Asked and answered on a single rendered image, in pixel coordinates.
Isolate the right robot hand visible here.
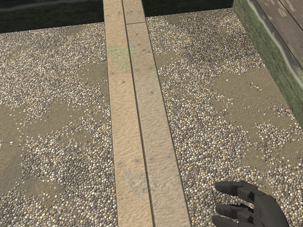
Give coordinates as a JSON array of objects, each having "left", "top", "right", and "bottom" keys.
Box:
[{"left": 212, "top": 180, "right": 292, "bottom": 227}]

